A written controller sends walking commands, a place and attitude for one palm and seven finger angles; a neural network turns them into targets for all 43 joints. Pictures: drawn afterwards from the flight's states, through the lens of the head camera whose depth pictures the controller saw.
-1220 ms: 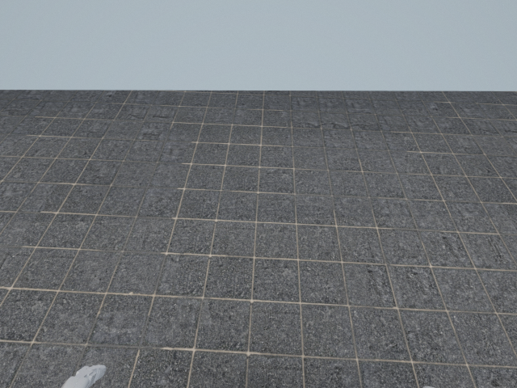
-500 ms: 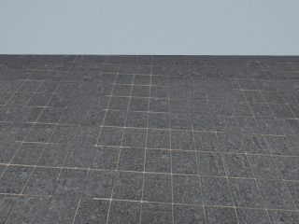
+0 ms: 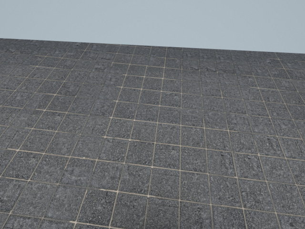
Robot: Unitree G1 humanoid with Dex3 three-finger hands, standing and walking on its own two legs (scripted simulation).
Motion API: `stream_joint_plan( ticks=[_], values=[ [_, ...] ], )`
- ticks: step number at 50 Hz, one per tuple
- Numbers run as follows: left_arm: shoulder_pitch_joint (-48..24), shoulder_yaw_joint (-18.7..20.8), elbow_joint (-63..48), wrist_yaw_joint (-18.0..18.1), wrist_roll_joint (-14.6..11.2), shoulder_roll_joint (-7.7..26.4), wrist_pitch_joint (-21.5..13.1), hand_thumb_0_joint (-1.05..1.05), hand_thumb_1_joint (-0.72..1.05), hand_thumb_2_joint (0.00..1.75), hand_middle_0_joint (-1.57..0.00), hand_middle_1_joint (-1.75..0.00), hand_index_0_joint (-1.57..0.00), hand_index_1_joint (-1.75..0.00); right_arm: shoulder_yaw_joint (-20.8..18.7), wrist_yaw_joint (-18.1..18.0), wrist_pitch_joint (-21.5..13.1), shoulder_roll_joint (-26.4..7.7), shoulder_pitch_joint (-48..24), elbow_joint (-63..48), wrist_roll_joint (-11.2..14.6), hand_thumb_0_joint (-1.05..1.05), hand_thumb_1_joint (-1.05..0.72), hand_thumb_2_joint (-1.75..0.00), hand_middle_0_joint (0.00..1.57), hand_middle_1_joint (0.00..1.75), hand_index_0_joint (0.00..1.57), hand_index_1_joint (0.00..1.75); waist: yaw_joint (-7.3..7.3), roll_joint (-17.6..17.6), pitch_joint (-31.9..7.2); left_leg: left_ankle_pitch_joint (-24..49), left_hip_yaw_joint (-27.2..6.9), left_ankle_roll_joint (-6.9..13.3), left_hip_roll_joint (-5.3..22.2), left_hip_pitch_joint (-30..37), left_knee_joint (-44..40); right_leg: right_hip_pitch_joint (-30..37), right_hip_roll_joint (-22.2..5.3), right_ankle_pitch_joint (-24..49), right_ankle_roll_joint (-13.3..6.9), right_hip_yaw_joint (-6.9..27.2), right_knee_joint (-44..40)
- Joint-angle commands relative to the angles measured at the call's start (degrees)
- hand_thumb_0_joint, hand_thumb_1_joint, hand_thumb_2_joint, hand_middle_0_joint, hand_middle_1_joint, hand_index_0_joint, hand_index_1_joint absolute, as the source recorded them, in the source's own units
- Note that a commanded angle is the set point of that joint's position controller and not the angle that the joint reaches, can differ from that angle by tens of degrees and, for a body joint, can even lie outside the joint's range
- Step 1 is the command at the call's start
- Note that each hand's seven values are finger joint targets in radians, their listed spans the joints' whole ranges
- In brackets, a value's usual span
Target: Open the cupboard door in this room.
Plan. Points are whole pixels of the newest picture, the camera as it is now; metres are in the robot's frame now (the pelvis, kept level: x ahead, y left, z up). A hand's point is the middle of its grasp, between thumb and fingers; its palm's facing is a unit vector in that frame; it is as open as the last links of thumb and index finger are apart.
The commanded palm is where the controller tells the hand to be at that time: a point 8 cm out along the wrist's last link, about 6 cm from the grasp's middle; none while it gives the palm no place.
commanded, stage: turn or walk to find it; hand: left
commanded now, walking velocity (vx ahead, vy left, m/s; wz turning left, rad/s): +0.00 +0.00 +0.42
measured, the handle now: out of the picture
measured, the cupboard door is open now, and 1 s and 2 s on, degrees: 0 0 0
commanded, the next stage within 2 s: none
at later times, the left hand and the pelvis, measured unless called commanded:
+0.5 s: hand out of the picture +0.00 +0.18 -0.14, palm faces +0.24 -0.92 -0.30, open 7.4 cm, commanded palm none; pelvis -0.04 -0.04 +0.00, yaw +13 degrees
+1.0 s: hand out of the picture -0.16 +0.20 -0.18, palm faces +0.49 -0.84 -0.23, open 7.4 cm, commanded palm none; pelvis -0.08 +0.01 +0.01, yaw +26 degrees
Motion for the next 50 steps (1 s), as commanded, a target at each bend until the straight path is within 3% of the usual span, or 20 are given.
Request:
stream_joint_plan(
  ticks=[1, 3, 4, 8, 13, 17, 18, 19, 20, 21, 22, 24, 26, 36, 40, 41, 42, 43, 46, 50],
  values=[
    [-1.9, 2.8, -6.5, 0.8, 0.4, 9.9, -0.4, 0.00, 0.90, 0.90, -0.20, -0.30, -0.20, -0.30, -2.3, -0.3, -0.8, -7.7, 4.0, -4.4, 0.0, 0.00, -0.90, -0.90, 0.20, 0.30, 0.20, 0.30, -1.40, 0.1, -4.1, 9.5, -5.9, 1.6, 7.0, 1.1, -4.1, -3.5, -9.0, 1.9, -2.6, 3.0, 0.3],
    [-2.1, 2.5, -7.8, 0.9, 0.0, 6.5, -0.4, 0.00, 0.90, 0.90, -0.20, -0.30, -0.20, -0.30, -3.4, -0.9, -1.4, -11.2, 5.1, -5.5, -0.4, 0.00, -0.90, -0.90, 0.20, 0.30, 0.20, 0.30, -1.72, 14.3, -2.7, 18.6, -26.0, 9.2, 16.5, 1.7, -16.3, -8.7, 1.5, -14.0, 1.5, -0.4, 18.2],
    [-1.9, 2.6, -8.2, 1.1, 0.2, 7.0, -0.5, 0.00, 0.90, 0.90, -0.20, -0.30, -0.20, -0.30, -3.6, -1.3, -1.6, -11.3, 5.8, -5.6, 0.0, 0.00, -0.90, -0.90, 0.20, 0.30, 0.20, 0.30, -1.52, 12.9, -2.7, 23.1, -27.9, 12.1, 17.9, 3.7, -16.3, -11.3, 0.6, -17.5, 1.1, 3.3, 24.4],
    [-0.2, 3.0, -7.5, 0.7, -0.2, 4.4, -0.7, 0.00, 0.90, 0.90, -0.20, -0.30, -0.20, -0.30, -4.0, -2.2, -1.5, -9.2, 4.3, -6.8, -0.1, 0.00, -0.90, -0.90, 0.20, 0.30, 0.20, 0.30, -0.48, 8.5, -6.9, 26.0, -21.1, 11.4, 13.5, 8.9, -12.0, -12.8, 0.2, -13.7, 1.7, 5.0, 26.1],
    [0.2, 3.0, -8.4, 0.7, -0.6, 2.0, -0.7, 0.00, 0.90, 0.90, -0.20, -0.30, -0.20, -0.30, -4.8, -2.1, -0.8, -8.6, 5.8, -7.2, -0.4, 0.00, -0.90, -0.90, 0.20, 0.30, 0.20, 0.30, -1.40, 8.5, -7.8, 23.1, -23.0, 10.6, 11.8, 8.4, -12.0, -7.3, 2.2, -12.6, 1.9, 4.1, 14.4],
    [5.8, 3.7, -7.4, 0.9, -0.7, 2.8, -0.9, 0.00, 0.90, 0.90, -0.20, -0.30, -0.20, -0.30, -5.4, -1.5, -0.1, -7.9, 3.5, -8.5, -0.2, 0.00, -0.90, -0.90, 0.20, 0.30, 0.20, 0.30, 1.03, 8.4, -7.4, 11.9, -21.5, 6.4, 7.4, -1.1, -10.3, 6.6, 3.2, -2.0, 1.6, 2.7, -3.4],
    [8.1, 4.3, -7.0, 1.1, -0.4, 4.8, -1.2, 0.00, 0.90, 0.90, -0.20, -0.30, -0.20, -0.30, -5.3, -1.1, 0.1, -6.3, 2.9, -9.3, 0.2, 0.00, -0.90, -0.90, 0.20, 0.30, 0.20, 0.30, 2.15, 4.0, -7.2, 3.7, -18.4, 3.7, 4.7, -8.4, -7.1, 14.2, -0.1, 0.4, 0.8, 4.9, -10.2],
    [8.9, 5.3, -7.2, 1.5, 0.6, 9.8, -1.8, 0.00, 0.90, 0.90, -0.20, -0.30, -0.20, -0.30, -4.9, -0.8, 0.2, -2.9, 3.3, -10.0, 0.6, 0.00, -0.90, -0.90, 0.20, 0.30, 0.20, 0.30, 2.69, -9.6, -6.2, -8.6, -8.4, -0.6, -1.3, -19.4, 5.9, 19.6, -13.8, -6.9, -3.2, 18.2, -17.0],
    [6.9, 5.3, -8.6, 1.5, 0.7, 12.1, -1.6, 0.00, 0.90, 0.90, -0.20, -0.30, -0.20, -0.30, -5.3, -1.1, 0.2, -2.8, 1.0, -11.3, -0.2, 0.00, -0.90, -0.90, 0.20, 0.30, 0.20, 0.30, 3.23, -17.0, -1.4, -15.7, -1.9, -2.7, -4.0, -22.5, 19.5, 9.3, -24.3, -3.9, -7.6, 28.3, -19.4],
    [3.7, 4.6, -9.9, 1.5, 0.5, 10.4, -1.5, 0.00, 0.90, 0.90, -0.20, -0.30, -0.20, -0.30, -5.8, -0.8, 0.3, -4.6, 1.0, -11.0, -0.7, 0.00, -0.90, -0.90, 0.20, 0.30, 0.20, 0.30, 1.47, -10.0, -0.1, -13.3, -4.0, -1.9, -1.2, -18.6, 27.0, 1.3, -22.7, -2.6, -8.7, 22.8, -18.6],
    [0.6, 4.7, -10.4, 1.5, 0.4, 8.5, -2.2, 0.00, 0.90, 0.90, -0.20, -0.30, -0.20, -0.30, -5.8, -0.3, 1.1, -4.6, 2.0, -9.6, -0.6, 0.00, -0.90, -0.90, 0.20, 0.30, 0.20, 0.30, 0.00, -12.7, 1.8, -10.0, -3.8, -1.9, 0.1, -16.3, 30.6, -3.7, -18.9, -5.7, -7.5, 20.0, -20.1],
    [-1.7, 3.7, -10.7, 1.2, 0.4, 6.2, -2.2, 0.00, 0.90, 0.90, -0.20, -0.30, -0.20, -0.30, -5.7, 0.2, 1.5, -3.6, 4.7, -7.4, -0.4, 0.00, -0.90, -0.90, 0.20, 0.30, 0.20, 0.30, -2.30, -8.7, 4.1, -5.1, -1.1, -2.5, 0.9, -15.2, 36.1, -5.2, -14.3, -0.3, -6.4, 12.3, -17.9],
    [1.0, 3.5, -10.2, 1.0, 0.3, 5.4, -2.7, 0.00, 0.90, 0.90, -0.20, -0.30, -0.20, -0.30, -5.2, 0.3, 1.3, -2.8, 5.3, -6.8, -0.2, 0.00, -0.90, -0.90, 0.20, 0.30, 0.20, 0.30, -1.63, -8.7, 2.7, -2.4, 0.9, -3.4, 1.0, -16.1, 37.2, -0.1, -12.5, 7.2, -6.6, 7.7, -15.4],
    [10.9, 4.9, -6.7, 1.1, 1.4, 9.2, -2.3, 0.00, 0.90, 0.90, -0.20, -0.30, -0.20, -0.30, -3.2, 0.1, 0.4, -1.3, -4.1, -9.2, 0.6, 0.00, -0.90, -0.90, 0.20, 0.30, 0.20, 0.30, 3.46, -11.4, -2.0, -12.1, 6.9, -3.6, 2.8, -8.3, 13.1, 9.7, -17.6, 28.7, -10.0, 4.8, -7.7],
    [8.0, 5.3, -6.3, 0.9, 0.5, 9.1, -1.8, 0.00, 0.90, 0.90, -0.20, -0.30, -0.20, -0.30, -3.4, -0.1, -0.9, -3.0, 3.3, -7.4, 0.7, 0.00, -0.90, -0.90, 0.20, 0.30, 0.20, 0.30, -0.79, -7.3, -7.1, 4.2, 7.7, -2.0, 2.9, 8.1, -9.4, 4.7, -15.2, 25.3, -3.8, -1.6, 3.2],
    [8.8, 4.9, -7.3, 0.7, 0.1, 6.3, -1.4, 0.00, 0.90, 0.90, -0.20, -0.30, -0.20, -0.30, -4.3, -0.2, -1.6, -7.8, 5.6, -6.9, 0.3, 0.00, -0.90, -0.90, 0.20, 0.30, 0.20, 0.30, -1.75, 5.1, -9.5, 17.1, -3.4, 1.0, 12.4, 17.5, -13.3, -5.3, -9.9, 8.9, 0.1, -5.4, 13.7],
    [8.0, 3.7, -9.1, 0.5, 0.1, 2.5, -1.0, 0.00, 0.90, 0.90, -0.20, -0.30, -0.20, -0.30, -5.4, -0.7, -1.5, -12.7, 7.2, -6.8, 0.5, 0.00, -0.90, -0.90, 0.20, 0.30, 0.20, 0.30, -1.99, 18.9, -9.2, 42.2, -18.0, 7.7, 24.7, 21.0, -12.7, -17.8, -3.7, -21.7, 3.6, -4.3, 23.8],
    [5.7, 3.7, -9.1, 0.9, 0.4, 3.9, -0.2, 0.00, 0.90, 0.90, -0.20, -0.30, -0.20, -0.30, -5.5, -0.9, -0.9, -12.6, 8.3, -6.3, 0.4, 0.00, -0.90, -0.90, 0.20, 0.30, 0.20, 0.30, -3.15, 11.7, -9.0, 40.8, -13.6, 11.5, 25.8, 16.4, -11.4, -15.1, -4.3, -21.8, 2.6, 0.3, 29.6],
    [2.8, 4.3, -7.2, 0.2, 0.5, 3.8, 0.0, 0.00, 0.90, 0.90, -0.20, -0.30, -0.20, -0.30, -4.2, -2.0, -1.4, -7.8, 2.2, -7.3, 0.0, 0.00, -0.90, -0.90, 0.20, 0.30, 0.20, 0.30, -1.14, 9.6, -2.5, 33.4, -9.3, 9.0, 18.0, 10.9, -13.0, -17.8, -4.8, -11.4, 3.2, 3.0, 34.6],
    [5.2, 4.4, -5.7, -0.2, 0.3, 3.3, -0.2, 0.00, 0.90, 0.90, -0.20, -0.30, -0.20, -0.30, -3.8, -2.2, -2.2, -6.8, 2.1, -7.8, 0.3, 0.00, -0.90, -0.90, 0.20, 0.30, 0.20, 0.30, 0.04, 6.6, -3.7, 36.8, -5.7, 8.3, 14.5, 13.0, -12.6, -16.4, -3.8, -6.8, 4.4, 2.0, 33.7]
  ],
)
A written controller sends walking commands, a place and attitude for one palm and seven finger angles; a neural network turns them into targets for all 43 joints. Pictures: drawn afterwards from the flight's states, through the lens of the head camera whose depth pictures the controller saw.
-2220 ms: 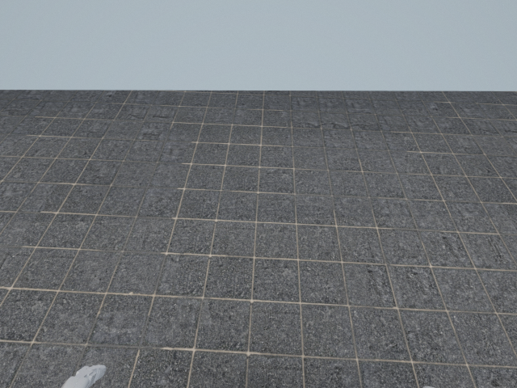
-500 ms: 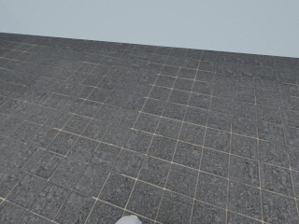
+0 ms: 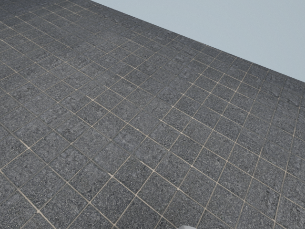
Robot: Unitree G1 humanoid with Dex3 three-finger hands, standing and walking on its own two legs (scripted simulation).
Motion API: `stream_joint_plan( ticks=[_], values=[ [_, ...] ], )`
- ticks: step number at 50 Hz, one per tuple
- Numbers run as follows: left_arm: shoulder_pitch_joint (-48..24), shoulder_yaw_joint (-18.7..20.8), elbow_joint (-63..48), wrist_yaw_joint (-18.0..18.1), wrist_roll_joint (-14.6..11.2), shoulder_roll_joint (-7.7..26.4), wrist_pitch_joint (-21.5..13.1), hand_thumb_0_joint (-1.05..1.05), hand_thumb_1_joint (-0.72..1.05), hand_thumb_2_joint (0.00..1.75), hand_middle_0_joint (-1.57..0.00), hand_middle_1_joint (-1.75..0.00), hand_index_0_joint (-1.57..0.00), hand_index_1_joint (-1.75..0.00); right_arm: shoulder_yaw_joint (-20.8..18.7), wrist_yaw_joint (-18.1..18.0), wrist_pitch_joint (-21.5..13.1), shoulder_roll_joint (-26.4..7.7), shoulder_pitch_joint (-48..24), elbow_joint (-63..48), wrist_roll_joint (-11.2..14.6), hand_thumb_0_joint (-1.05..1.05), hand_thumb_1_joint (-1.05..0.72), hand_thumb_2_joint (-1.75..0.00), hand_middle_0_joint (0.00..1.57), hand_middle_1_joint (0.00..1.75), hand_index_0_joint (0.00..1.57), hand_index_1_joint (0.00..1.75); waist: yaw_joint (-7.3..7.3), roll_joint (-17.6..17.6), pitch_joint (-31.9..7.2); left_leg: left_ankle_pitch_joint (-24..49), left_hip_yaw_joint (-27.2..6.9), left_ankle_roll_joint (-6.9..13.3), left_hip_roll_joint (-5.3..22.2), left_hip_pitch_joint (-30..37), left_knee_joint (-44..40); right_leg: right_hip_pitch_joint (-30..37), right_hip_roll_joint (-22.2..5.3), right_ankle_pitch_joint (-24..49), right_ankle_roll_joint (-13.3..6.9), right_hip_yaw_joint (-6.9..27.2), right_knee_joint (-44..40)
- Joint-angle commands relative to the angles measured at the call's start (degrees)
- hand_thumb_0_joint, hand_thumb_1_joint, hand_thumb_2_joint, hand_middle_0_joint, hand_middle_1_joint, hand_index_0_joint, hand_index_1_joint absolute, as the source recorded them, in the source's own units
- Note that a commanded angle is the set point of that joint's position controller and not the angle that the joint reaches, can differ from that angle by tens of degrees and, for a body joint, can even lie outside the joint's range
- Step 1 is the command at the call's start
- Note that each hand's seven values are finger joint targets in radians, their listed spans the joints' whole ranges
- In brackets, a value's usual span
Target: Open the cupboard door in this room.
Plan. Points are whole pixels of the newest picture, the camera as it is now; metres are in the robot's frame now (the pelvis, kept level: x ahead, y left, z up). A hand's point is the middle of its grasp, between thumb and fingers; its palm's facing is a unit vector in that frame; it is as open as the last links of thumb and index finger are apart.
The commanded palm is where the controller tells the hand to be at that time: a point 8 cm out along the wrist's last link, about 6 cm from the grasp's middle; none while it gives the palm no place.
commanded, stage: turn or walk to find it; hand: left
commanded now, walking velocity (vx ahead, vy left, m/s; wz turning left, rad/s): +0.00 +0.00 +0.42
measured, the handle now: out of the picture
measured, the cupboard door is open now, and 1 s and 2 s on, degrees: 0 0 0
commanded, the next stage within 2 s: none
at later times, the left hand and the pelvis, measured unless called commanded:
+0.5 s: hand out of the picture +0.04 +0.16 -0.14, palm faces +0.22 -0.94 -0.27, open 7.4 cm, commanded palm none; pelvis -0.03 -0.04 +0.00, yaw +12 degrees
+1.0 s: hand out of the picture -0.12 +0.22 -0.18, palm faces +0.48 -0.85 -0.22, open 7.4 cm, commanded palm none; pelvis -0.06 +0.01 +0.00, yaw +25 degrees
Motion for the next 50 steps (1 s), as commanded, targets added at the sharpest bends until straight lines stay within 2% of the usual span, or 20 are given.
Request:
stream_joint_plan(
  ticks=[1, 10, 16, 17, 18, 19, 20, 21, 22, 24, 30, 36, 39, 40, 41, 42, 43, 44, 46, 50],
  values=[
    [-0.8, 0.7, -5.0, -0.3, 0.1, 3.4, -1.9, 0.00, 0.90, 0.90, -0.20, -0.30, -0.20, -0.30, -2.9, -1.3, -0.9, -12.2, 4.7, -2.1, 0.3, 0.00, -0.90, -0.90, 0.20, 0.30, 0.20, 0.30, -2.02, 10.1, -5.1, 37.8, -11.8, 5.6, 13.4, 8.9, -8.7, -5.6, -0.3, 4.0, 1.2, 1.8, 1.4],
    [-6.9, 0.6, -8.2, 0.1, -0.2, 2.1, -1.8, 0.00, 0.90, 0.90, -0.20, -0.30, -0.20, -0.30, -3.7, -1.0, -0.1, -12.4, 6.5, -2.2, -0.5, 0.00, -0.90, -0.90, 0.20, 0.30, 0.20, 0.30, -3.52, 10.8, -3.1, 25.4, -20.7, 7.8, 13.9, 3.9, -10.2, -0.2, 1.5, 0.7, 0.6, 2.6, -12.3],
    [-0.9, 0.7, -7.7, 0.6, -0.6, 2.4, -2.9, 0.00, 0.90, 0.90, -0.20, -0.30, -0.20, -0.30, -4.1, -0.5, 0.4, -12.4, 3.9, -3.2, -0.3, 0.00, -0.90, -0.90, 0.20, 0.30, 0.20, 0.30, -0.14, 9.7, -5.8, 19.9, -21.4, 4.5, 10.1, -5.3, -4.5, 16.6, 3.5, 11.5, -0.9, 1.7, -34.3],
    [0.2, 1.0, -7.5, 0.7, -0.3, 3.9, -3.6, 0.00, 0.90, 0.90, -0.20, -0.30, -0.20, -0.30, -4.0, -0.2, 0.3, -10.9, 4.6, -3.3, 0.1, 0.00, -0.90, -0.90, 0.20, 0.30, 0.20, 0.30, 0.19, 5.3, -7.0, 14.4, -19.4, 1.7, 7.1, -9.1, -0.8, 22.8, 0.9, 15.7, -1.4, 3.7, -41.6],
    [1.0, 1.9, -7.7, 1.3, 0.5, 8.6, -4.2, 0.00, 0.90, 0.90, -0.20, -0.30, -0.20, -0.30, -3.4, 0.1, 0.2, -7.0, 6.8, -3.8, 0.7, 0.00, -0.90, -0.90, 0.20, 0.30, 0.20, 0.30, 0.09, -8.9, -8.4, -2.1, -11.6, -2.3, 0.4, -19.1, 10.1, 30.6, -12.2, 16.7, -5.1, 16.3, -46.3],
    [0.9, 2.2, -8.6, 1.2, 0.5, 11.6, -4.1, 0.00, 0.90, 0.90, -0.20, -0.30, -0.20, -0.30, -3.8, -0.2, 0.7, -7.1, 6.2, -4.9, 0.1, 0.00, -0.90, -0.90, 0.20, 0.30, 0.20, 0.30, 0.52, -14.7, -6.1, -16.3, -5.7, -4.7, -3.7, -22.0, 23.0, 23.9, -22.7, 23.5, -11.2, 24.7, -47.6],
    [-0.4, 1.7, -9.3, 1.2, 0.1, 10.3, -3.7, 0.00, 0.90, 0.90, -0.20, -0.30, -0.20, -0.30, -4.5, 0.0, 1.4, -8.9, 5.6, -4.3, -0.4, 0.00, -0.90, -0.90, 0.20, 0.30, 0.20, 0.30, 0.21, -7.8, -5.5, -15.0, -7.5, -4.4, -1.6, -19.3, 32.0, 17.0, -21.4, 19.1, -13.3, 20.0, -47.7],
    [-4.0, 1.7, -9.9, 1.3, 0.0, 7.8, -4.0, 0.00, 0.90, 0.90, -0.20, -0.30, -0.20, -0.30, -4.6, 0.4, 2.4, -9.0, 6.0, -3.0, -0.6, 0.00, -0.90, -0.90, 0.20, 0.30, 0.20, 0.30, -1.43, -10.6, -2.6, -11.6, -8.6, -4.4, 0.0, -19.0, 35.7, 11.4, -17.5, 10.5, -11.7, 17.6, -50.4],
    [-6.5, 1.1, -10.4, 1.1, 0.0, 6.7, -3.8, 0.00, 0.90, 0.90, -0.20, -0.30, -0.20, -0.30, -4.7, 0.7, 2.8, -8.8, 6.6, -1.8, -0.6, 0.00, -0.90, -0.90, 0.20, 0.30, 0.20, 0.30, -2.60, -7.0, 0.5, -7.8, -7.1, -4.8, 0.4, -18.7, 39.2, 8.5, -14.5, 6.7, -10.4, 14.5, -50.9],
    [-8.0, 0.4, -10.4, 0.9, 0.0, 4.3, -4.2, 0.00, 0.90, 0.90, -0.20, -0.30, -0.20, -0.30, -4.5, 1.2, 2.8, -7.6, 8.9, -0.3, -0.6, 0.00, -0.90, -0.90, 0.20, 0.30, 0.20, 0.30, -4.18, -4.2, 1.7, -2.9, -5.1, -5.6, 1.5, -18.8, 41.5, 8.5, -11.0, 11.5, -9.2, 7.5, -49.0],
    [-0.6, 0.8, -7.7, 1.0, 0.5, 5.6, -4.4, 0.00, 0.90, 0.90, -0.20, -0.30, -0.20, -0.30, -3.6, 1.2, 2.7, -6.9, 4.3, -1.1, -0.4, 0.00, -0.90, -0.90, 0.20, 0.30, 0.20, 0.30, -0.66, -5.3, -0.8, -5.7, -2.5, -7.5, 3.3, -19.2, 32.8, 17.3, -13.0, 21.3, -11.7, 4.7, -45.8],
    [2.7, 1.9, -5.5, 0.8, 1.1, 8.5, -4.0, 0.00, 0.90, 0.90, -0.20, -0.30, -0.20, -0.30, -2.4, 0.9, 1.5, -5.5, 0.9, -2.3, 0.5, 0.00, -0.90, -0.90, 0.20, 0.30, 0.20, 0.30, 1.42, -8.8, -5.1, -10.6, 2.3, -6.6, 2.4, -11.4, 14.4, 21.9, -14.9, 38.7, -12.7, 1.7, -38.7],
    [0.5, 2.0, -4.8, 0.6, 0.7, 8.5, -3.6, 0.00, 0.90, 0.90, -0.20, -0.30, -0.20, -0.30, -2.4, 0.7, 1.0, -6.4, 4.9, -1.4, 0.6, 0.00, -0.90, -0.90, 0.20, 0.30, 0.20, 0.30, -1.62, -7.5, -6.4, -1.0, 3.5, -5.7, 2.1, -2.4, 1.7, 17.8, -13.9, 36.0, -8.9, -1.9, -33.3],
    [0.3, 1.9, -5.2, 0.5, 0.1, 7.4, -3.2, 0.00, 0.90, 0.90, -0.20, -0.30, -0.20, -0.30, -2.8, 0.8, 0.4, -8.4, 7.7, -0.8, 0.4, 0.00, -0.90, -0.90, 0.20, 0.30, 0.20, 0.30, -3.17, -2.1, -8.2, 7.6, 1.6, -4.9, 3.8, 4.9, -5.6, 13.2, -12.0, 30.2, -6.0, -4.9, -27.2],
    [1.5, 1.4, -6.7, 0.3, -0.4, 4.1, -2.7, 0.00, 0.90, 0.90, -0.20, -0.30, -0.20, -0.30, -4.0, 0.6, -0.2, -13.9, 8.8, -0.9, -0.1, 0.00, -0.90, -0.90, 0.20, 0.30, 0.20, 0.30, -3.60, 13.9, -9.0, 22.0, -14.9, 0.0, 16.3, 12.7, -9.2, -0.1, -4.9, 9.0, -1.5, -8.1, -16.2],
    [-1.8, 0.2, -8.5, 0.3, 0.0, 1.6, -2.3, 0.00, 0.90, 0.90, -0.20, -0.30, -0.20, -0.30, -4.8, 0.1, 0.0, -17.8, 11.6, -0.4, 0.0, 0.00, -0.90, -0.90, 0.20, 0.30, 0.20, 0.30, -5.30, 21.2, -8.1, 39.3, -23.5, 6.3, 24.5, 11.5, -10.0, -6.3, -0.7, -12.4, 0.3, -4.7, -6.6],
    [-3.0, 0.4, -8.3, 0.4, 0.1, 2.9, -1.8, 0.00, 0.90, 0.90, -0.20, -0.30, -0.20, -0.30, -4.7, -0.2, 0.3, -17.2, 11.0, 0.0, -0.3, 0.00, -0.90, -0.90, 0.20, 0.30, 0.20, 0.30, -5.11, 14.5, -7.3, 35.9, -19.0, 8.8, 25.0, 8.4, -9.1, -4.7, -1.8, -10.4, -0.8, -0.6, -0.9],
    [-3.7, 0.6, -7.2, 0.5, 0.4, 2.3, -1.4, 0.00, 0.90, 0.90, -0.20, -0.30, -0.20, -0.30, -4.1, -0.7, -0.1, -15.0, 8.9, -0.3, -0.3, 0.00, -0.90, -0.90, 0.20, 0.30, 0.20, 0.30, -4.42, 17.3, -5.8, 32.8, -17.2, 6.9, 21.0, 5.2, -10.2, -5.3, -2.4, -6.9, -0.7, 1.6, 0.7],
    [-3.8, 1.2, -5.9, -0.1, 0.3, 3.4, -1.6, 0.00, 0.90, 0.90, -0.20, -0.30, -0.20, -0.30, -3.1, -1.2, -0.3, -12.7, 4.9, -1.6, -0.2, 0.00, -0.90, -0.90, 0.20, 0.30, 0.20, 0.30, -2.94, 13.1, -2.7, 34.3, -13.8, 4.6, 16.4, 5.3, -9.5, -7.0, -1.8, 0.6, -0.2, 2.3, 3.8],
    [-1.1, 1.3, -4.3, -0.4, 0.2, 3.5, -1.8, 0.00, 0.90, 0.90, -0.20, -0.30, -0.20, -0.30, -2.9, -1.4, -1.0, -11.9, 4.9, -2.0, 0.3, 0.00, -0.90, -0.90, 0.20, 0.30, 0.20, 0.30, -1.80, 10.8, -5.0, 39.1, -10.5, 3.5, 13.1, 8.9, -9.2, -6.1, -0.9, 5.3, 1.2, 1.9, 3.9]
  ],
)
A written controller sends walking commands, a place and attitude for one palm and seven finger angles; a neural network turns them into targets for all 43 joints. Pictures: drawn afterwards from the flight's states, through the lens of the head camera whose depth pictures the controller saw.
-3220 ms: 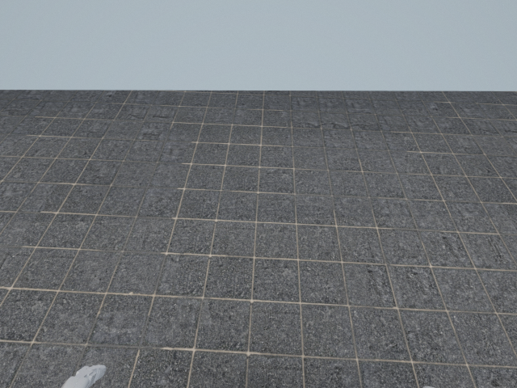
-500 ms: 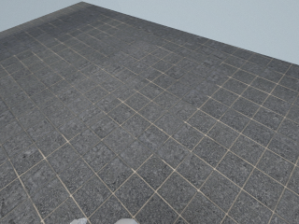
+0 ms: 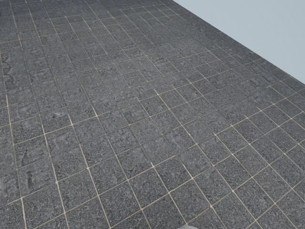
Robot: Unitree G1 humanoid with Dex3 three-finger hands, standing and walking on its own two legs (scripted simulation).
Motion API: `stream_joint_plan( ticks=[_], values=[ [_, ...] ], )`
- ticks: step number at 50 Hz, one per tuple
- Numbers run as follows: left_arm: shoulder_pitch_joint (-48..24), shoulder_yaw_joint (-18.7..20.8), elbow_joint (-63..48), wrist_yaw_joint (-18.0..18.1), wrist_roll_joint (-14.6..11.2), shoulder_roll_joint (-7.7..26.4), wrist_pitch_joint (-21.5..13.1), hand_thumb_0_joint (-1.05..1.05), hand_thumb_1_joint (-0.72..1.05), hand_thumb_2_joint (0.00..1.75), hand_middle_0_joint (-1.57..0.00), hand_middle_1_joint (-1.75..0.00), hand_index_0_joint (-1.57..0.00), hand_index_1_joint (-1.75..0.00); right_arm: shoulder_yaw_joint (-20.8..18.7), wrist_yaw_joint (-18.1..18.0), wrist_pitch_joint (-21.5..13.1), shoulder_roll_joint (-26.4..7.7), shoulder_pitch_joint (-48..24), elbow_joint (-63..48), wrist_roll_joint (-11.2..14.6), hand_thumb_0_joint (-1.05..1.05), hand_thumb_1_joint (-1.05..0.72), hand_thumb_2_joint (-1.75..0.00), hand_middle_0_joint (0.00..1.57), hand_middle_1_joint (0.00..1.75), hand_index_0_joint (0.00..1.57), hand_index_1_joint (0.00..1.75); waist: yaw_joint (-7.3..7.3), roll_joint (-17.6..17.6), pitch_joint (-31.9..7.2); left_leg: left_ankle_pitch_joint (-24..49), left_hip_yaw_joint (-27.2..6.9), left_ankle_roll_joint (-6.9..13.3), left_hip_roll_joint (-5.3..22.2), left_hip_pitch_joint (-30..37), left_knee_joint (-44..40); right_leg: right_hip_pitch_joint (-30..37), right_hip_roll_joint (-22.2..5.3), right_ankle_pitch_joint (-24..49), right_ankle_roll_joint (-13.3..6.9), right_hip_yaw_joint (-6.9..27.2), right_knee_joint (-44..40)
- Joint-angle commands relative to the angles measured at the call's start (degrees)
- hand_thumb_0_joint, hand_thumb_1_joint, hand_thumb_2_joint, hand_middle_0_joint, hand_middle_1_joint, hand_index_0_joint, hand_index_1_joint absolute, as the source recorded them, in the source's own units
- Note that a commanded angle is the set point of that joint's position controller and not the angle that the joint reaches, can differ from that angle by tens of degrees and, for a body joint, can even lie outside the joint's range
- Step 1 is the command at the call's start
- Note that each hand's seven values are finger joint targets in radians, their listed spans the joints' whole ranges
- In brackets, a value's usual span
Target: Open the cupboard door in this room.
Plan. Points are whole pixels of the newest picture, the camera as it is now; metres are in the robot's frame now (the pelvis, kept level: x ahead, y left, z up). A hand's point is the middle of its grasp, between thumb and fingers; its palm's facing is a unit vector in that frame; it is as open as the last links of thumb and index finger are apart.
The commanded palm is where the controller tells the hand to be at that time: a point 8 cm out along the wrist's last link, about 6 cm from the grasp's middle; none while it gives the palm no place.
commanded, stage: turn or walk to find it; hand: left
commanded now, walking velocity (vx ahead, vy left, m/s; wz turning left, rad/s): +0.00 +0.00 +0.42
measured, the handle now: out of the picture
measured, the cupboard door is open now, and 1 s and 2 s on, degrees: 0 0 0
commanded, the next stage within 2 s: none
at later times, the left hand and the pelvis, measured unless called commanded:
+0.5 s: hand out of the picture +0.05 +0.15 -0.14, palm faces +0.22 -0.93 -0.29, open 7.4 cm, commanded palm none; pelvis -0.02 -0.06 +0.00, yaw +13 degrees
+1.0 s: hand out of the picture -0.15 +0.16 -0.19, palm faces +0.51 -0.83 -0.24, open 7.4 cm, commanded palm none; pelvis -0.06 -0.03 -0.01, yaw +26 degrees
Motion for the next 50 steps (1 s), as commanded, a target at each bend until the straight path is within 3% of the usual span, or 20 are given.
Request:
stream_joint_plan(
  ticks=[1, 11, 16, 18, 19, 20, 21, 23, 24, 26, 31, 37, 41, 43, 45, 46, 47, 48, 49, 50],
  values=[
    [0.0, 0.6, -4.5, -0.1, 0.1, 3.6, -1.7, 0.00, 0.90, 0.90, -0.20, -0.30, -0.20, -0.30, -2.6, -1.2, -0.8, -11.6, 5.1, -1.9, 0.4, 0.00, -0.90, -0.90, 0.20, 0.30, 0.20, 0.30, -1.79, 10.4, -4.9, 38.5, -11.7, 3.7, 13.0, 9.2, -8.8, -5.6, -0.2, 3.9, 1.3, 2.0, 2.2],
    [-6.7, 0.0, -8.2, 0.3, -0.3, 2.1, -1.8, 0.00, 0.90, 0.90, -0.20, -0.30, -0.20, -0.30, -3.5, -0.9, 0.0, -12.1, 6.9, -2.1, -0.4, 0.00, -0.90, -0.90, 0.20, 0.30, 0.20, 0.30, -3.47, 10.6, -3.9, 28.3, -21.0, 7.6, 13.9, 6.1, -9.1, -1.1, 1.7, -1.1, 0.9, 2.8, -12.2],
    [-3.7, -0.2, -8.2, 0.6, -0.7, 1.7, -2.5, 0.00, 0.90, 0.90, -0.20, -0.30, -0.20, -0.30, -3.7, -0.6, 0.5, -12.0, 5.6, -2.5, -0.5, 0.00, -0.90, -0.90, 0.20, 0.30, 0.20, 0.30, -2.06, 10.5, -5.1, 27.2, -23.4, 6.4, 11.7, 0.0, -6.6, 9.4, 4.5, 2.5, -0.8, 2.0, -26.0],
    [-0.5, 0.1, -7.4, 0.7, -0.7, 2.4, -3.2, 0.00, 0.90, 0.90, -0.20, -0.30, -0.20, -0.30, -3.7, -0.4, 0.6, -11.7, 4.6, -2.7, 0.0, 0.00, -0.90, -0.90, 0.20, 0.30, 0.20, 0.30, -0.09, 8.8, -6.4, 21.0, -22.1, 3.6, 8.9, -5.4, -3.4, 18.4, 4.1, 11.5, -1.2, 1.7, -37.5],
    [1.0, 0.5, -7.3, 1.0, -0.3, 4.8, -3.8, 0.00, 0.90, 0.90, -0.20, -0.30, -0.20, -0.30, -3.5, 0.0, 0.5, -9.4, 5.3, -2.9, 0.5, 0.00, -0.90, -0.90, 0.20, 0.30, 0.20, 0.30, 0.45, 2.9, -7.2, 12.2, -19.7, 0.7, 5.7, -12.1, 1.2, 26.2, -0.9, 14.4, -2.3, 6.5, -43.9],
    [2.2, 1.5, -7.4, 1.5, 0.5, 10.0, -4.3, 0.00, 0.90, 0.90, -0.20, -0.30, -0.20, -0.30, -2.9, 0.2, 0.4, -5.6, 6.4, -3.9, 0.8, 0.00, -0.90, -0.90, 0.20, 0.30, 0.20, 0.30, 0.63, -13.3, -7.8, -8.0, -9.0, -3.8, -2.7, -21.4, 13.6, 31.0, -15.7, 17.3, -7.6, 21.3, -47.7],
    [2.1, 1.2, -8.2, 1.3, 0.2, 11.0, -3.9, 0.00, 0.90, 0.90, -0.20, -0.30, -0.20, -0.30, -3.8, -0.1, 1.0, -8.1, 5.6, -4.3, 0.0, 0.00, -0.90, -0.90, 0.20, 0.30, 0.20, 0.30, 1.09, -12.2, -6.6, -17.3, -7.1, -4.6, -3.3, -20.1, 25.3, 21.7, -22.1, 19.3, -12.7, 24.0, -48.7],
    [-5.1, 0.9, -9.8, 1.4, -0.1, 6.9, -3.9, 0.00, 0.90, 0.90, -0.20, -0.30, -0.20, -0.30, -4.4, 0.7, 2.7, -8.8, 6.5, -1.9, -0.4, 0.00, -0.90, -0.90, 0.20, 0.30, 0.20, 0.30, -1.95, -7.8, -1.1, -10.4, -8.6, -4.7, -0.4, -18.1, 37.2, 10.5, -15.9, 4.8, -12.4, 17.3, -52.4],
    [-7.2, 0.3, -10.4, 1.3, -0.1, 5.7, -3.7, 0.00, 0.90, 0.90, -0.20, -0.30, -0.20, -0.30, -4.3, 1.0, 2.9, -8.2, 7.7, -0.9, -0.4, 0.00, -0.90, -0.90, 0.20, 0.30, 0.20, 0.30, -3.49, -4.5, 1.1, -7.5, -7.6, -4.9, 0.3, -18.1, 39.6, 8.5, -13.3, 4.9, -10.7, 13.9, -51.8],
    [-7.0, -0.3, -10.0, 0.9, -0.1, 3.8, -4.4, 0.00, 0.90, 0.90, -0.20, -0.30, -0.20, -0.30, -4.0, 1.4, 3.1, -7.0, 9.6, 0.3, -0.5, 0.00, -0.90, -0.90, 0.20, 0.30, 0.20, 0.30, -3.94, -4.6, 1.5, -2.6, -5.6, -6.1, 1.0, -18.3, 42.1, 9.4, -9.8, 10.7, -9.4, 6.5, -50.1],
    [-0.4, -0.1, -7.6, 1.0, 0.0, 4.1, -4.7, 0.00, 0.90, 0.90, -0.20, -0.30, -0.20, -0.30, -3.6, 1.3, 3.2, -7.2, 6.4, 0.0, -0.4, 0.00, -0.90, -0.90, 0.20, 0.30, 0.20, 0.30, -1.23, -5.6, -0.5, -2.2, -4.8, -7.8, 2.4, -20.3, 39.2, 16.6, -10.8, 15.9, -10.4, 5.0, -48.5],
    [4.6, 0.7, -5.1, 1.0, 0.7, 6.3, -4.5, 0.00, 0.90, 0.90, -0.20, -0.30, -0.20, -0.30, -2.5, 1.1, 2.7, -6.0, 0.9, -1.2, 0.1, 0.00, -0.90, -0.90, 0.20, 0.30, 0.20, 0.30, 1.36, -6.7, -3.5, -9.6, -1.4, -7.9, 2.8, -16.3, 24.7, 22.7, -13.6, 31.8, -12.8, 3.0, -44.0],
    [5.1, 1.1, -4.1, 0.9, 1.0, 7.9, -4.2, 0.00, 0.90, 0.90, -0.20, -0.30, -0.20, -0.30, -1.8, 1.0, 2.0, -5.5, -0.2, -1.8, 0.7, 0.00, -0.90, -0.90, 0.20, 0.30, 0.20, 0.30, 1.69, -8.7, -5.2, -11.1, 1.2, -6.6, 2.1, -10.9, 15.9, 22.8, -14.8, 37.9, -13.3, 1.8, -41.0],
    [4.2, 1.1, -3.7, 0.8, 1.0, 8.2, -4.0, 0.00, 0.90, 0.90, -0.20, -0.30, -0.20, -0.30, -1.7, 0.8, 1.7, -5.7, 0.9, -1.7, 0.8, 0.00, -0.90, -0.90, 0.20, 0.30, 0.20, 0.30, 0.67, -9.3, -6.1, -8.6, 2.4, -6.0, 1.7, -7.5, 10.3, 21.7, -14.8, 38.0, -12.2, 0.6, -39.0],
    [2.3, 1.2, -3.7, 0.7, 0.4, 7.9, -3.6, 0.00, 0.90, 0.90, -0.20, -0.30, -0.20, -0.30, -1.9, 0.8, 1.0, -6.8, 4.6, -0.8, 0.7, 0.00, -0.90, -0.90, 0.20, 0.30, 0.20, 0.30, -2.06, -5.7, -7.1, 2.5, 2.5, -5.1, 2.4, 2.2, -2.1, 15.8, -13.5, 30.6, -8.4, -3.0, -33.8],
    [2.8, 0.9, -4.3, 0.6, -0.1, 6.0, -3.2, 0.00, 0.90, 0.90, -0.20, -0.30, -0.20, -0.30, -2.6, 0.9, 0.4, -10.1, 6.4, -0.4, 0.4, 0.00, -0.90, -0.90, 0.20, 0.30, 0.20, 0.30, -3.27, 3.7, -8.4, 10.1, -3.9, -3.2, 7.6, 10.1, -7.9, 8.4, -9.8, 21.2, -5.0, -6.3, -25.4],
    [2.2, 0.0, -6.2, 0.2, -0.4, 2.2, -2.9, 0.00, 0.90, 0.90, -0.20, -0.30, -0.20, -0.30, -3.7, 0.5, 0.2, -15.5, 7.9, -0.7, 0.0, 0.00, -0.90, -0.90, 0.20, 0.30, 0.20, 0.30, -4.09, 20.6, -7.0, 29.4, -22.1, 3.1, 21.6, 14.2, -10.1, -6.0, -1.9, -7.4, -0.4, -8.3, -13.9],
    [-1.0, -0.5, -7.1, 0.6, 0.2, 2.9, -2.1, 0.00, 0.90, 0.90, -0.20, -0.30, -0.20, -0.30, -4.0, 0.2, 0.8, -17.1, 9.1, -0.1, 0.0, 0.00, -0.90, -0.90, 0.20, 0.30, 0.20, 0.30, -5.09, 16.9, -6.2, 33.3, -21.6, 7.8, 24.9, 9.0, -10.0, -4.6, -1.0, -12.8, -0.8, -2.6, -6.1],
    [-1.6, -0.3, -6.7, 0.5, 0.3, 3.0, -1.7, 0.00, 0.90, 0.90, -0.20, -0.30, -0.20, -0.30, -3.5, -0.2, 0.7, -15.3, 6.9, -0.3, -0.1, 0.00, -0.90, -0.90, 0.20, 0.30, 0.20, 0.30, -4.10, 13.5, -4.4, 28.7, -17.8, 8.0, 22.8, 5.9, -10.8, -4.5, -1.9, -9.4, -1.1, -0.2, -3.0],
    [-2.0, 0.0, -5.9, 0.4, 0.5, 2.9, -1.5, 0.00, 0.90, 0.90, -0.20, -0.30, -0.20, -0.30, -3.1, -0.7, 0.5, -13.8, 4.4, -0.8, -0.2, 0.00, -0.90, -0.90, 0.20, 0.30, 0.20, 0.30, -3.43, 15.5, -2.6, 27.1, -16.9, 6.9, 19.7, 4.7, -10.9, -5.7, -1.9, -6.4, -0.7, 0.6, -1.2]
  ],
)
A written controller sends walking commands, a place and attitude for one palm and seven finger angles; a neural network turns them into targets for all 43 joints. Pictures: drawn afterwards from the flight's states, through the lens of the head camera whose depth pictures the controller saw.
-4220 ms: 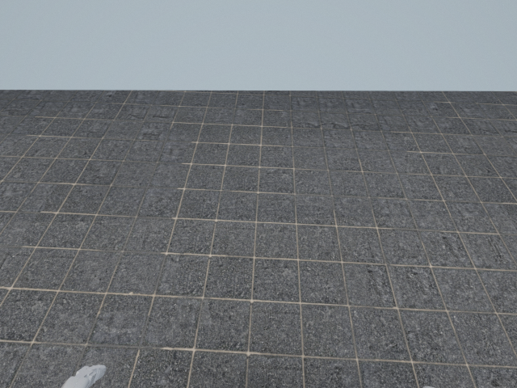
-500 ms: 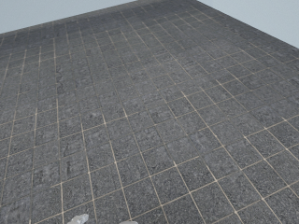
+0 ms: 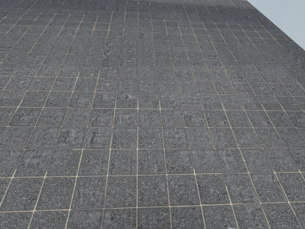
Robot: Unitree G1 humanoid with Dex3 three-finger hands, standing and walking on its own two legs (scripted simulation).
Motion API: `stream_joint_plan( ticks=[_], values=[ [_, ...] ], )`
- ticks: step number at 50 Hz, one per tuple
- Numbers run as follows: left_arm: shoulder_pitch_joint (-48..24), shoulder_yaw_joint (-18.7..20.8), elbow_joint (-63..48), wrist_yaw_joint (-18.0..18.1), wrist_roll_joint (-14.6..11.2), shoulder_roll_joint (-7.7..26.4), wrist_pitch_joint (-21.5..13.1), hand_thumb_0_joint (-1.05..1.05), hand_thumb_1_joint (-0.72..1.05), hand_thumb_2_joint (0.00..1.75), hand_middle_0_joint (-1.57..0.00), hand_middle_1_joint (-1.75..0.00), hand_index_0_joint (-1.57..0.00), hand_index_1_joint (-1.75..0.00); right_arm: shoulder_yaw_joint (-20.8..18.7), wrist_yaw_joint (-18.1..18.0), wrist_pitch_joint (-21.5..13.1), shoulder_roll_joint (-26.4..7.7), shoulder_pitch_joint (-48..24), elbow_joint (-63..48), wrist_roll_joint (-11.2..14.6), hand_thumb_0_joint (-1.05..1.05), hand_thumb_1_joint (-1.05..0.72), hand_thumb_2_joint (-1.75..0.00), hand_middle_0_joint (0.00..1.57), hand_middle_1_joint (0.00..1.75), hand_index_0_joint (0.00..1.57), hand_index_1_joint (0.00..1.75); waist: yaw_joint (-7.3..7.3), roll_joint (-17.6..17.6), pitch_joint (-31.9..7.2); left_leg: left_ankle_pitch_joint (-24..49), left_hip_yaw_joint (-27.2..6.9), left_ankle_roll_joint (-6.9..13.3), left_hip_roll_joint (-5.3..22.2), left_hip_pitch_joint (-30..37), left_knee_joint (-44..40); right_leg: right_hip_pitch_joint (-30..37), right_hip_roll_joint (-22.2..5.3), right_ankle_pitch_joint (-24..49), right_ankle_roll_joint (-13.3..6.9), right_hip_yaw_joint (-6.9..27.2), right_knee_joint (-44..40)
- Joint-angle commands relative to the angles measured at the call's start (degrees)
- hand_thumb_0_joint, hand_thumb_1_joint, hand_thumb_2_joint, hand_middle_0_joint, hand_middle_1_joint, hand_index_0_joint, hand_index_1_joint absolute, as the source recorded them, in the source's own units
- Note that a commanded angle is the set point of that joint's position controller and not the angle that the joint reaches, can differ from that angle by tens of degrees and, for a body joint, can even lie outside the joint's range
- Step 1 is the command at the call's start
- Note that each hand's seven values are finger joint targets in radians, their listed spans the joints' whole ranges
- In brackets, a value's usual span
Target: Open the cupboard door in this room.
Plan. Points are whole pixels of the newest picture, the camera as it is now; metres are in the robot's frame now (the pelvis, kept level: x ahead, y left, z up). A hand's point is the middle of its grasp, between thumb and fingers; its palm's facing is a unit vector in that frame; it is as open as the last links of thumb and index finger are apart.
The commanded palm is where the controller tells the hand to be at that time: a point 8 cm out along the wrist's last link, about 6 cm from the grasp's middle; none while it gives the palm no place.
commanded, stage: turn or walk to find it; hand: left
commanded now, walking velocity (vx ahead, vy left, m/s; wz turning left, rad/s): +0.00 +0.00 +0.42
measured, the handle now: out of the picture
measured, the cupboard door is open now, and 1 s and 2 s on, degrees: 0 0 0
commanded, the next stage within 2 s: none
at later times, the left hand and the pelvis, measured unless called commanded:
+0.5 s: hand out of the picture +0.05 +0.19 -0.14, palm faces +0.19 -0.94 -0.28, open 7.4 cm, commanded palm none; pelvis -0.04 -0.03 +0.00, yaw +11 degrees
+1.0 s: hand out of the picture -0.15 +0.18 -0.18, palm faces +0.48 -0.84 -0.24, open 7.4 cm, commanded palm none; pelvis -0.08 -0.02 +0.00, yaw +25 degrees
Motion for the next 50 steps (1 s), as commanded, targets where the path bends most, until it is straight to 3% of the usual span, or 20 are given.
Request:
stream_joint_plan(
  ticks=[1, 3, 6, 16, 20, 22, 23, 24, 25, 26, 27, 29, 31, 37, 43, 45, 47, 48, 49, 50],
  values=[
    [-4.6, 0.9, -6.0, -0.5, 0.3, 4.5, -1.0, 0.00, 0.90, 0.90, -0.20, -0.30, -0.20, -0.30, -1.9, -2.0, -0.5, -11.4, 3.8, -2.2, -0.2, 0.00, -0.90, -0.90, 0.20, 0.30, 0.20, 0.30, -3.72, 14.6, -1.5, 29.4, -17.5, 7.1, 17.2, 4.8, -16.0, -12.2, 0.3, 1.4, 1.5, 8.6, 16.3],
    [-2.6, 0.9, -4.9, -0.8, 0.2, 4.4, -1.1, 0.00, 0.90, 0.90, -0.20, -0.30, -0.20, -0.30, -1.5, -2.0, -0.9, -10.7, 2.1, -3.0, 0.1, 0.00, -0.90, -0.90, 0.20, 0.30, 0.20, 0.30, -2.47, 12.0, -1.5, 31.1, -14.7, 6.3, 14.4, 4.8, -15.7, -10.8, 1.0, 5.0, 2.0, 8.4, 17.0],
    [-1.9, 0.9, -4.7, -0.8, 0.2, 4.2, -1.1, 0.00, 0.90, 0.90, -0.20, -0.30, -0.20, -0.30, -1.7, -1.9, -1.2, -10.9, 3.3, -3.0, 0.3, 0.00, -0.90, -0.90, 0.20, 0.30, 0.20, 0.30, -2.52, 10.2, -3.1, 29.7, -14.4, 6.1, 13.2, 6.2, -16.4, -10.2, 1.4, 7.4, 2.9, 8.5, 16.1],
    [-8.4, 0.5, -8.5, -0.3, -0.3, 2.3, -1.4, 0.00, 0.90, 0.90, -0.20, -0.30, -0.20, -0.30, -2.8, -1.8, -0.7, -11.1, 7.8, -2.6, -0.4, 0.00, -0.90, -0.90, 0.20, 0.30, 0.20, 0.30, -4.80, 11.6, -4.9, 26.5, -24.0, 8.6, 13.7, 6.9, -15.0, -6.0, 4.1, 2.1, 2.4, 9.3, 0.9],
    [-5.6, 0.4, -8.3, -0.1, -0.7, 2.1, -2.0, 0.00, 0.90, 0.90, -0.20, -0.30, -0.20, -0.30, -3.1, -1.5, -0.4, -11.0, 6.9, -2.9, -0.5, 0.00, -0.90, -0.90, 0.20, 0.30, 0.20, 0.30, -3.36, 12.2, -7.0, 27.7, -25.2, 7.4, 11.7, 3.3, -12.6, 2.2, 6.3, 5.7, 1.2, 8.5, -10.5],
    [-2.9, 0.6, -7.6, 0.1, -0.8, 2.8, -2.6, 0.00, 0.90, 0.90, -0.20, -0.30, -0.20, -0.30, -3.1, -1.3, -0.2, -10.3, 6.3, -3.1, 0.0, 0.00, -0.90, -0.90, 0.20, 0.30, 0.20, 0.30, -1.70, 10.2, -8.2, 23.1, -24.3, 4.6, 9.0, -2.1, -9.8, 11.3, 6.2, 14.4, 0.8, 8.1, -22.2],
    [-1.4, 1.0, -7.3, 0.4, -0.5, 4.8, -3.0, 0.00, 0.90, 0.90, -0.20, -0.30, -0.20, -0.30, -3.0, -1.0, -0.2, -8.7, 6.6, -3.3, 0.4, 0.00, -0.90, -0.90, 0.20, 0.30, 0.20, 0.30, -1.05, 6.1, -8.7, 15.9, -21.9, 1.8, 6.2, -8.2, -6.5, 18.5, 2.2, 17.2, -0.2, 11.3, -28.0],
    [-0.3, 2.0, -7.3, 0.9, 0.4, 9.7, -3.5, 0.00, 0.90, 0.90, -0.20, -0.30, -0.20, -0.30, -2.4, -0.7, -0.3, -5.1, 6.9, -4.2, 0.8, 0.00, -0.90, -0.90, 0.20, 0.30, 0.20, 0.30, -0.36, -7.6, -8.4, 0.6, -13.6, -2.1, -0.7, -19.3, 4.0, 24.7, -10.8, 16.6, -4.5, 24.1, -32.0],
    [-0.9, 2.1, -8.3, 0.9, 0.4, 11.6, -3.3, 0.00, 0.90, 0.90, -0.20, -0.30, -0.20, -0.30, -2.8, -0.9, 0.1, -5.9, 5.4, -5.3, 0.2, 0.00, -0.90, -0.90, 0.20, 0.30, 0.20, 0.30, 0.28, -12.3, -5.7, -13.1, -8.6, -3.8, -3.6, -20.5, 16.7, 16.3, -20.2, 20.1, -10.6, 30.5, -33.8],
    [-3.9, 1.9, -9.1, 0.9, 0.1, 9.8, -3.2, 0.00, 0.90, 0.90, -0.20, -0.30, -0.20, -0.30, -3.5, -0.6, 1.2, -7.9, 6.0, -4.0, -0.4, 0.00, -0.90, -0.90, 0.20, 0.30, 0.20, 0.30, -0.97, -8.0, -4.2, -10.9, -11.1, -3.5, -1.3, -18.1, 26.0, 8.7, -18.3, 12.0, -11.8, 26.7, -35.4],
    [-8.0, 1.7, -9.9, 1.0, 0.0, 7.8, -3.2, 0.00, 0.90, 0.90, -0.20, -0.30, -0.20, -0.30, -3.7, -0.3, 2.0, -7.7, 7.2, -2.7, -0.6, 0.00, -0.90, -0.90, 0.20, 0.30, 0.20, 0.30, -2.88, -9.0, -0.5, -7.7, -11.5, -3.7, -0.2, -17.8, 30.5, 3.2, -14.8, 5.9, -10.4, 23.8, -37.3],
    [-11.6, 0.7, -10.6, 0.8, -0.1, 5.4, -3.3, 0.00, 0.90, 0.90, -0.20, -0.30, -0.20, -0.30, -3.6, 0.2, 2.3, -6.4, 10.4, -0.8, -0.6, 0.00, -0.90, -0.90, 0.20, 0.30, 0.20, 0.30, -5.45, -3.9, 1.7, -2.3, -9.1, -4.5, 0.8, -17.6, 35.5, 1.8, -10.1, 10.5, -8.0, 16.5, -35.1],
    [-8.8, 0.4, -10.0, 0.5, -0.1, 4.4, -4.0, 0.00, 0.90, 0.90, -0.20, -0.30, -0.20, -0.30, -3.2, 0.4, 2.2, -5.4, 11.3, 0.0, -0.5, 0.00, -0.90, -0.90, 0.20, 0.30, 0.20, 0.30, -4.77, -4.8, 1.0, 0.7, -7.8, -5.6, 0.7, -18.5, 36.1, 5.7, -7.6, 18.0, -7.0, 11.7, -33.1],
    [-2.5, 0.8, -7.6, 0.6, 0.3, 6.0, -4.0, 0.00, 0.90, 0.90, -0.20, -0.30, -0.20, -0.30, -2.8, 0.2, 2.3, -5.6, 6.5, -0.9, -0.3, 0.00, -0.90, -0.90, 0.20, 0.30, 0.20, 0.30, -1.75, -5.5, -0.6, -2.1, -6.1, -7.1, 2.7, -18.2, 29.4, 11.2, -10.5, 21.2, -9.1, 11.2, -31.7],
    [0.2, 2.0, -5.8, 0.4, 1.0, 9.0, -3.5, 0.00, 0.90, 0.90, -0.20, -0.30, -0.20, -0.30, -1.5, 0.1, 1.1, -4.3, 2.3, -2.5, 0.5, 0.00, -0.90, -0.90, 0.20, 0.30, 0.20, 0.30, 0.40, -7.8, -3.9, -8.5, -1.7, -6.0, 2.5, -10.6, 11.7, 14.3, -13.3, 33.6, -11.1, 9.6, -26.3],
    [-0.4, 2.1, -5.3, 0.3, 1.0, 9.4, -3.4, 0.00, 0.90, 0.90, -0.20, -0.30, -0.20, -0.30, -1.3, -0.2, 0.5, -4.2, 4.4, -2.2, 0.7, 0.00, -0.90, -0.90, 0.20, 0.30, 0.20, 0.30, -0.89, -8.4, -6.3, -5.8, -0.3, -5.5, 1.7, -6.2, 3.6, 14.8, -13.2, 38.2, -9.9, 8.0, -22.5],
    [-1.7, 2.0, -5.2, 0.1, 0.2, 8.8, -2.8, 0.00, 0.90, 0.90, -0.20, -0.30, -0.20, -0.30, -1.6, -0.2, -0.2, -5.7, 8.3, -1.1, 0.6, 0.00, -0.90, -0.90, 0.20, 0.30, 0.20, 0.30, -3.54, -4.3, -7.8, 7.5, -0.4, -4.6, 1.7, 4.4, -9.7, 9.0, -10.5, 33.2, -5.2, 3.6, -15.7],
    [-0.8, 1.6, -6.1, -0.1, -0.3, 6.4, -2.4, 0.00, 0.90, 0.90, -0.20, -0.30, -0.20, -0.30, -2.4, -0.3, -0.8, -9.7, 10.1, -0.9, 0.3, 0.00, -0.90, -0.90, 0.20, 0.30, 0.20, 0.30, -4.48, 6.6, -9.8, 15.5, -9.0, -2.0, 8.8, 12.2, -14.1, 1.1, -6.3, 22.2, -1.8, 0.4, -6.6],
    [-2.5, 0.5, -8.0, -0.4, -0.3, 2.7, -2.2, 0.00, 0.90, 0.90, -0.20, -0.30, -0.20, -0.30, -3.5, -0.6, -0.9, -14.5, 11.4, -1.3, 0.1, 0.00, -0.90, -0.90, 0.20, 0.30, 0.20, 0.30, -5.33, 22.1, -7.9, 33.9, -24.5, 3.4, 21.5, 15.1, -15.2, -12.4, 0.5, -5.3, 2.0, 0.1, 4.5],
    [-4.9, 0.2, -8.7, -0.1, 0.1, 3.5, -1.4, 0.00, 0.90, 0.90, -0.20, -0.30, -0.20, -0.30, -3.6, -0.9, -0.3, -15.9, 12.4, -0.8, -0.1, 0.00, -0.90, -0.90, 0.20, 0.30, 0.20, 0.30, -6.49, 17.6, -7.9, 35.7, -23.6, 8.1, 24.6, 10.4, -14.8, -11.0, 0.7, -8.2, 1.3, 5.2, 11.2]
  ],
)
